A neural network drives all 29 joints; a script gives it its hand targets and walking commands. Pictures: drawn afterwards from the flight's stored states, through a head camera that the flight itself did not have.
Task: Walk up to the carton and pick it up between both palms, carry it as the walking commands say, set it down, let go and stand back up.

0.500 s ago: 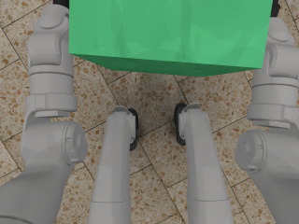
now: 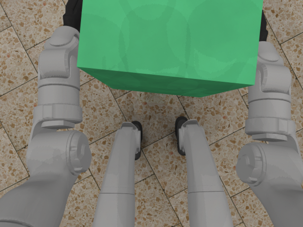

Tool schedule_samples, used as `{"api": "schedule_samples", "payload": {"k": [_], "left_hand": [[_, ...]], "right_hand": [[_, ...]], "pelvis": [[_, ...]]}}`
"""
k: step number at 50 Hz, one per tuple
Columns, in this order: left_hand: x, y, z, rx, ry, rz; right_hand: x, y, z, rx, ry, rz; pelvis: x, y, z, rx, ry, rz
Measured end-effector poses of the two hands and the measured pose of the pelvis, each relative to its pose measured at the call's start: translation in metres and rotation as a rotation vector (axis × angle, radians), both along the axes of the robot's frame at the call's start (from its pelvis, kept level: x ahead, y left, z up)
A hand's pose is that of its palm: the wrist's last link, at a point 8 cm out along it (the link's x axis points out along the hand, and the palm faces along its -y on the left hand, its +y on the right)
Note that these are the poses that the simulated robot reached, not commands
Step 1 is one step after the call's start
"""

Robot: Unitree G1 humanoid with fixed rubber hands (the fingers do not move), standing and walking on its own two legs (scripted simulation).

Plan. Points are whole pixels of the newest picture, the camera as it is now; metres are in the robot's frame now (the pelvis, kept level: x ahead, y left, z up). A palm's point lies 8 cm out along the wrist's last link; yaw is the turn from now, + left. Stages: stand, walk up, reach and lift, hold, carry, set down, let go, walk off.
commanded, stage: reach and lift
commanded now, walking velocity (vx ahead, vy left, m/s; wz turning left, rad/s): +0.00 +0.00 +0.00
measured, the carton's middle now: (164, 46) +0.49 -0.02 -0.12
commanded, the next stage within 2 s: none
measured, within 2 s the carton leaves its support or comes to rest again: neither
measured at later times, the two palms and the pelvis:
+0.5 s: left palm (53, 35) +0.48 +0.18 +0.01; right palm (269, 49) +0.44 -0.19 +0.00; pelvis +0.03 +0.01 +0.06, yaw +1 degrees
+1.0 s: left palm out of the picture +0.44 +0.17 +0.14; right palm out of the picture +0.42 -0.21 +0.12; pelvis +0.04 +0.00 +0.10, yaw -1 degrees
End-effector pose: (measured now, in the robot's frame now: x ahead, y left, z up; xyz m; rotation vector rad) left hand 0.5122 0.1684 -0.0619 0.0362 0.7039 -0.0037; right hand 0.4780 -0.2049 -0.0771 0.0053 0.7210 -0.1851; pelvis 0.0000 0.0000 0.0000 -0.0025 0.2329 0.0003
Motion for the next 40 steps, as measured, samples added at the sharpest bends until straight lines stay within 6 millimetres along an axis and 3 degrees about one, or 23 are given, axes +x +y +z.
{"api": "schedule_samples", "payload": {"k": [13,26,40], "left_hand": [[-0.009,0.014,0.048,-0.007,-0.063,0.022],[-0.039,0.011,0.070,0.015,0.009,-0.017],[-0.060,0.004,0.127,0.006,-0.043,0.017]], "right_hand": [[0.008,0.013,0.058,0.003,-0.062,0.012],[-0.036,0.010,0.075,0.005,0.011,0.002],[-0.047,0.001,0.134,0.002,-0.041,0.034]], "pelvis": [[0.013,0.007,0.031,-0.004,-0.071,0.003],[0.027,0.015,0.064,-0.010,-0.148,0.012],[0.021,0.011,0.081,0.015,-0.205,-0.016]]}}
